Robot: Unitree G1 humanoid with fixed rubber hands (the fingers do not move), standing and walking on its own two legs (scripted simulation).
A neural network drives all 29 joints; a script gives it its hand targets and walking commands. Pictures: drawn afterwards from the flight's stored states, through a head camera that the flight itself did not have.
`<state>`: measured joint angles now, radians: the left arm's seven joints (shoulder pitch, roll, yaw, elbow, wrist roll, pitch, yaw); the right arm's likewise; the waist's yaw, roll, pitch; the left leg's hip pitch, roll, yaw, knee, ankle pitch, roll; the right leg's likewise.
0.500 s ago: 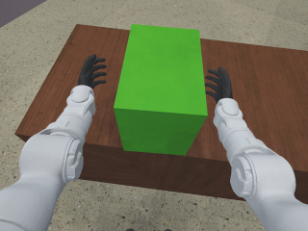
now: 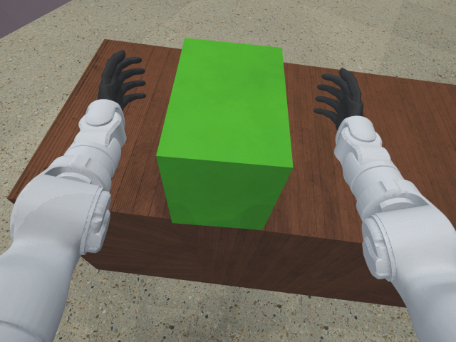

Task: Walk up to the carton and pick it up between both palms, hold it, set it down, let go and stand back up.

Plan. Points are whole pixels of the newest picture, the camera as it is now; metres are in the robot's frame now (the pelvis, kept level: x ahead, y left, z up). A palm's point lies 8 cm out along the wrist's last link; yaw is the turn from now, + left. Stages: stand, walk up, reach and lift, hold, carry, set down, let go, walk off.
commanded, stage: set down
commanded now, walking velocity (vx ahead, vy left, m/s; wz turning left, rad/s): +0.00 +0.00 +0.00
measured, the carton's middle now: (225, 138) +0.52 -0.01 +0.00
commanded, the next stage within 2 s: none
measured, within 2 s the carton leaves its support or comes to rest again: neither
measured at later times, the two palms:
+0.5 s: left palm (88, 81) +0.47 +0.21 +0.18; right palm (369, 105) +0.44 -0.21 +0.17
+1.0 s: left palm (97, 152) +0.40 +0.20 +0.09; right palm (350, 165) +0.38 -0.20 +0.10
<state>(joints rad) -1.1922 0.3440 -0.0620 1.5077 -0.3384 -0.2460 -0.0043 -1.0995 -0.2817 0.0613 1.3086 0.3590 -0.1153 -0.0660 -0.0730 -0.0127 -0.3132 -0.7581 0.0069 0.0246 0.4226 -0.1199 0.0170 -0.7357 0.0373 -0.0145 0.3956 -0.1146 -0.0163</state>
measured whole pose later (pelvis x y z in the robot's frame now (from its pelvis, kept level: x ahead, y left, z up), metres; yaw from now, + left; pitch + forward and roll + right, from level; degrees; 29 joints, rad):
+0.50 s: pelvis +0.01 +0.01 +0.02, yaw +1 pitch +11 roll -1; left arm -1.10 0.37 -0.03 1.30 -0.28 0.04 -0.02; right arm -1.04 -0.33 0.07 1.20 0.37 0.10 -0.09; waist -0.07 0.00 -0.17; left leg -0.42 0.00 0.01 0.36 -0.14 0.02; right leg -0.36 0.04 -0.02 0.26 -0.10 -0.02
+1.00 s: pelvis +0.00 +0.00 +0.01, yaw +0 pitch +10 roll -1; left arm -0.78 0.29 0.00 1.28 -0.25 -0.25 -0.03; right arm -0.71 -0.20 0.04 1.07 0.27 -0.10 -0.13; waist -0.05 0.00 -0.18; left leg -0.41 0.00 0.01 0.37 -0.14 0.01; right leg -0.38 0.04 -0.02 0.33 -0.12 -0.03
